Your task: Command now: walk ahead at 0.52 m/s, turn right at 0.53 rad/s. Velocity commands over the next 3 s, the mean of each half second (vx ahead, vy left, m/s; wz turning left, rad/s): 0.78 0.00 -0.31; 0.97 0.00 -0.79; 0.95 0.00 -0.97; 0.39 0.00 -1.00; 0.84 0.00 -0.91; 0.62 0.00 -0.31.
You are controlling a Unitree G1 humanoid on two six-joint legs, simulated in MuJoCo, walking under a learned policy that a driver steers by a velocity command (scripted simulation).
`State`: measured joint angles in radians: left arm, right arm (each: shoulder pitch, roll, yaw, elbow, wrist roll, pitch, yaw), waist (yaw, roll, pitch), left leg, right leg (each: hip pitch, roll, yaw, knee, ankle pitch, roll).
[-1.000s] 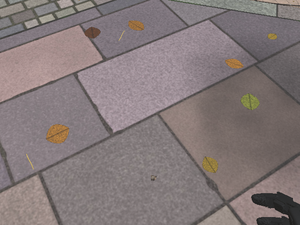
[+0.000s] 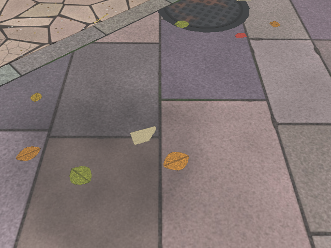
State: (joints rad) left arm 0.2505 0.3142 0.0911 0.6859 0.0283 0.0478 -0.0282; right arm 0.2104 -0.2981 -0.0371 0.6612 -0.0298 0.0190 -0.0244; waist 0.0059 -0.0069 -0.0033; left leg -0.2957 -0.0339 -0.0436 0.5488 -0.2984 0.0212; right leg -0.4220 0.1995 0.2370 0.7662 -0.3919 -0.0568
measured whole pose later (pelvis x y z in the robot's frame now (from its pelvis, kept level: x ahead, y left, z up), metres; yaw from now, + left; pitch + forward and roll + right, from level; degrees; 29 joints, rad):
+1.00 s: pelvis +0.67 -0.20 +0.00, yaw -34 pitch +1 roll +2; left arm 0.25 0.36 0.07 0.80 0.02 -0.03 -0.04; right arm 0.25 -0.30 -0.05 0.75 -0.05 -0.07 -0.01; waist 0.00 -0.05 0.03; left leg -0.25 0.05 0.14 0.52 -0.28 -0.02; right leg -0.48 0.01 0.02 1.30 -0.28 -0.12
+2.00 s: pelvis +1.16 -0.74 +0.01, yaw -91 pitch +1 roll +1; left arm 0.09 0.33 0.07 0.61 0.03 0.07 -0.09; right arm 0.32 -0.34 -0.06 0.73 -0.03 -0.03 -0.01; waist -0.04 0.02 0.05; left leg -0.24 0.10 0.27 0.42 -0.18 0.01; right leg -0.60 -0.05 -0.03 1.02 -0.30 -0.03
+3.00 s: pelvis +0.85 -1.36 -0.01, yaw -125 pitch +0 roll +3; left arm 0.05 0.25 -0.01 0.74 0.05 -0.06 -0.06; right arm 0.40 -0.26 -0.03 0.89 0.00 -0.07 0.00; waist -0.06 -0.02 0.07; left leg 0.02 -0.01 0.15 0.48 -0.45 0.00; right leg -0.51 0.05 0.00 0.52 0.04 -0.10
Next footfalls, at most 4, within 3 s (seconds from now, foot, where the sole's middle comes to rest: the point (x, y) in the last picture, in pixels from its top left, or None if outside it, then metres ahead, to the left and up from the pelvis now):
0.42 right None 0.30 -0.18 -0.77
0.84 left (194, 185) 0.77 -0.10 -0.77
1.28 right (276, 146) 1.00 -0.52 -0.77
1.68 left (315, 104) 1.29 -0.81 -0.77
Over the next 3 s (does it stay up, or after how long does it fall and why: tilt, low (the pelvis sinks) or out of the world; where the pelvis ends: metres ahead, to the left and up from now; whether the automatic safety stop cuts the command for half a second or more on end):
stays up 0.85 -1.36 -0.01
